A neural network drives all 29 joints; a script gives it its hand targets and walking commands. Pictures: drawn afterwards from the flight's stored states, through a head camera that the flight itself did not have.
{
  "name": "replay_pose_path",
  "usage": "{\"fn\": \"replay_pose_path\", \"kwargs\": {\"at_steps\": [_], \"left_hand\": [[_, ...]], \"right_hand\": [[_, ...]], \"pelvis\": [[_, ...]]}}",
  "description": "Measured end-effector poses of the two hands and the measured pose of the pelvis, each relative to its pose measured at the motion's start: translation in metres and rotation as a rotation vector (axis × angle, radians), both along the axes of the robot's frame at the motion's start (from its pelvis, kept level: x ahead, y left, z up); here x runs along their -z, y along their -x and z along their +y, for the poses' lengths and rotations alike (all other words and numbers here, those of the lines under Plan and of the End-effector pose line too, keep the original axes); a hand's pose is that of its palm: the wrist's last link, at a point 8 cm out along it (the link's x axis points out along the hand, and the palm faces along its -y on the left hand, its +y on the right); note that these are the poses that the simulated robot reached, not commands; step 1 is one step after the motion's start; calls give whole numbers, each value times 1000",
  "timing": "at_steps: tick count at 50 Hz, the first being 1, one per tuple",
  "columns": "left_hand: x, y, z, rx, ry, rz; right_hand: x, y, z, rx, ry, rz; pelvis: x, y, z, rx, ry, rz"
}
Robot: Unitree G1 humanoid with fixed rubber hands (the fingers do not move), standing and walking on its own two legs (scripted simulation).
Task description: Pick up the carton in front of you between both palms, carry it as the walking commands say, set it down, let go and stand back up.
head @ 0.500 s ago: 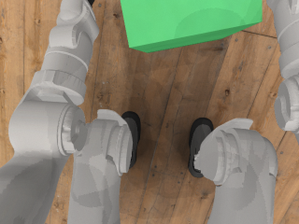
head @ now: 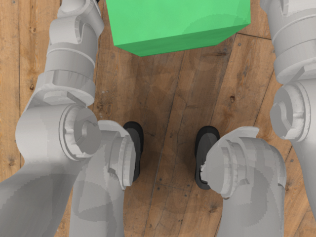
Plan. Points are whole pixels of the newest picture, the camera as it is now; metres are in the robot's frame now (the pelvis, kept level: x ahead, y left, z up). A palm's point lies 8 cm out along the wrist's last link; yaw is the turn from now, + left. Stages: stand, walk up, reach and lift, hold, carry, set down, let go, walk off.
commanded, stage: reach and lift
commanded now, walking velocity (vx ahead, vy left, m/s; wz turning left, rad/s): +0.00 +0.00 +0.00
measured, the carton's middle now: out of the picture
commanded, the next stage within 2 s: none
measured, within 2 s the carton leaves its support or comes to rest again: leaves its support in 0.06 s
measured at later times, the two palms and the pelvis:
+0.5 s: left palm out of the picture +0.50 +0.12 +0.02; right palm out of the picture +0.52 -0.18 +0.02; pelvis -0.01 +0.02 +0.08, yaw -5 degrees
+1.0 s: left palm out of the picture +0.48 +0.12 +0.16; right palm out of the picture +0.47 -0.18 +0.16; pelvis +0.02 +0.02 +0.20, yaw -6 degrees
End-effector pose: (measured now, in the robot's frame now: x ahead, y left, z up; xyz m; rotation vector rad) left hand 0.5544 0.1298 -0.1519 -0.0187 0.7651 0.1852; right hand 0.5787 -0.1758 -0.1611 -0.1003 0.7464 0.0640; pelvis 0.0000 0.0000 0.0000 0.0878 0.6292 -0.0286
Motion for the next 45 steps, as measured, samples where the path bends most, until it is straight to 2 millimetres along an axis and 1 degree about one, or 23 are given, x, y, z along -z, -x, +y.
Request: {"fn": "replay_pose_path", "kwargs": {"at_steps": [5,8,11,14,17,19,23,27,31,38,45], "left_hand": [[-11,-1,-1,-15,2,-18],[-27,4,-2,-36,-8,-45],[-49,14,-6,-58,6,-76],[-77,24,-12,-47,26,-96],[-107,32,-17,-35,37,-100],[-126,38,-18,-29,36,-91],[-158,48,-14,-20,23,-75],[-183,54,-7,-21,17,-74],[-202,56,-4,-17,18,-83],[-236,58,-8,5,19,-102],[-281,67,-10,21,19,-102]], "right_hand": [[-1,7,1,20,4,-11],[-13,14,4,46,3,-23],[-39,23,2,84,1,-41],[-75,32,-5,114,-6,-59],[-113,42,-10,140,-9,-60],[-134,48,-11,149,-9,-51],[-169,57,-7,151,-5,-34],[-193,63,0,147,-5,-33],[-210,68,3,154,-5,-41],[-240,81,-1,186,-17,-60],[-281,97,-3,213,-35,-58]], "pelvis": [[1,-3,-2,5,4,22],[-3,-5,1,18,8,36],[-11,-5,5,32,15,51],[-23,-3,10,42,24,68],[-39,0,13,53,27,83],[-51,3,15,60,25,91],[-74,7,17,65,22,104],[-94,10,18,59,25,117],[-110,9,18,50,34,128],[-136,1,20,48,45,133],[-170,-11,18,60,44,98]]}}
